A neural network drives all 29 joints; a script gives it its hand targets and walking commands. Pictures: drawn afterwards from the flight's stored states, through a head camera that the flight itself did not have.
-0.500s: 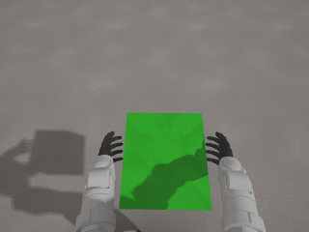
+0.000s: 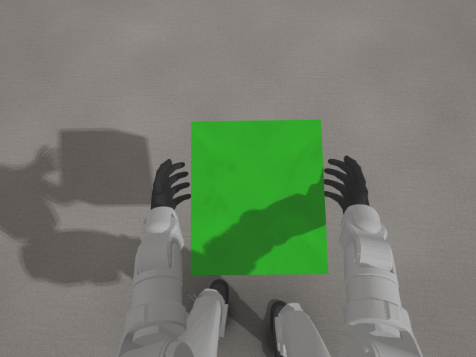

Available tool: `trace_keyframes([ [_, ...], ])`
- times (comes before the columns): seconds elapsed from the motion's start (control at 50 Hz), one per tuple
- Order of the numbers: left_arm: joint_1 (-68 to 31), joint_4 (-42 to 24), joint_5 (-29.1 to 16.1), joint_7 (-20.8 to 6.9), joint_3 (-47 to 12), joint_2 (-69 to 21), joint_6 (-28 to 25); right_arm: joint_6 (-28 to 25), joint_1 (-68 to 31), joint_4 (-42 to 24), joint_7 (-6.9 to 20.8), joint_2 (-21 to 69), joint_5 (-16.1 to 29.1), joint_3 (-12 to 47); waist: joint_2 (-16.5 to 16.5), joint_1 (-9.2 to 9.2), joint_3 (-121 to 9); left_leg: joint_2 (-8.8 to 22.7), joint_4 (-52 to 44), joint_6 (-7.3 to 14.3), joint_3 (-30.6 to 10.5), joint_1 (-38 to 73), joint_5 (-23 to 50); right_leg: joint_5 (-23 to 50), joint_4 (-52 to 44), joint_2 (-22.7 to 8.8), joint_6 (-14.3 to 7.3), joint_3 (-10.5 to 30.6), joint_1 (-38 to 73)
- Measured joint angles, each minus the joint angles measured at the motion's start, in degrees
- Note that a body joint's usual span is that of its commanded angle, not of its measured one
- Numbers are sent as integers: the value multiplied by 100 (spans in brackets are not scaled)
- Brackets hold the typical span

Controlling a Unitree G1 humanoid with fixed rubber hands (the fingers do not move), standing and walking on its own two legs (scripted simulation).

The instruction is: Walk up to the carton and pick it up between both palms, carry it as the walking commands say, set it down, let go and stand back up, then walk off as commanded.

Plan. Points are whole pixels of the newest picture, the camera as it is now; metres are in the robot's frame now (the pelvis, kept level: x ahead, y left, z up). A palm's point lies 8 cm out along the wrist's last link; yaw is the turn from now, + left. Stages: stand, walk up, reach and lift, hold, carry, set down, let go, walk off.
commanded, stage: set down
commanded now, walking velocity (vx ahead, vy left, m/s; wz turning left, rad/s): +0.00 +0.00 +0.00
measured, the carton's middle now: (255, 196) +0.40 +0.02 -0.16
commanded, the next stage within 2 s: none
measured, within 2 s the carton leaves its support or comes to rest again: neither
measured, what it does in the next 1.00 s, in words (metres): lowers itself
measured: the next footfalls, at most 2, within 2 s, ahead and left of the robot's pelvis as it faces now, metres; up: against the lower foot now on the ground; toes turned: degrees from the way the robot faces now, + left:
none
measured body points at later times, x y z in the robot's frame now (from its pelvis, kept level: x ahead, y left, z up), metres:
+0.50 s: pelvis -0.02 -0.01 -0.09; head +0.18 +0.02 +0.31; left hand +0.38 +0.18 -0.17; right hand +0.42 -0.14 -0.16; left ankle +0.08 +0.12 -0.67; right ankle +0.03 -0.12 -0.67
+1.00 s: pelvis -0.03 +0.01 -0.16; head +0.21 +0.02 +0.22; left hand +0.39 +0.18 -0.26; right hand +0.43 -0.14 -0.25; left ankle +0.08 +0.12 -0.67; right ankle +0.03 -0.12 -0.67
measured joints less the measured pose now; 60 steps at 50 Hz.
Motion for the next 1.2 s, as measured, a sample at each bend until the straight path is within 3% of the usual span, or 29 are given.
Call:
trace_keyframes([
  [0.1,-244,-48,-71,437,69,-79,181,171,-314,89,-274,52,12,-29,-71,32,-148,-29,566,-37,-12,-641,-139,-180,624,30,-6,-23,-655],
  [0.24,-816,292,27,406,214,172,439,380,-858,414,-320,-1,-98,-221,-138,-13,-441,-69,1417,-104,-109,-1538,-383,-452,1460,81,-32,-137,-1513],
  [0.5,-1127,554,-120,696,26,335,488,468,-1275,797,-563,-335,216,-10,-197,-59,-824,-105,2467,-120,-133,-2813,-714,-780,2459,173,5,-166,-2746],
  [0.76,-1312,735,-529,929,-117,483,250,263,-1579,1054,-626,-560,364,165,-85,3,-982,-216,3468,-87,-132,-3724,-1092,-1202,3410,202,93,-173,-3577],
  [0.96,-1549,1059,-658,1161,-236,529,159,111,-1831,1481,-499,-786,305,66,-1,72,-904,-299,3992,-94,-160,-4280,-1193,-1348,3920,230,147,-189,-4091],
  [1.08,-1705,1148,-926,1301,-368,608,-107,16,-2013,1474,-636,-980,675,303,44,27,-755,-334,4340,-131,-180,-4685,-1189,-1370,4297,273,171,-203,-4502],
  [1.2,-2275,1354,-941,1233,-203,825,-108,-23,-2612,1722,-749,-1079,664,293,-32,37,-458,-321,4703,-193,-146,-5019,-1166,-1347,4738,365,182,-168,-4895],
])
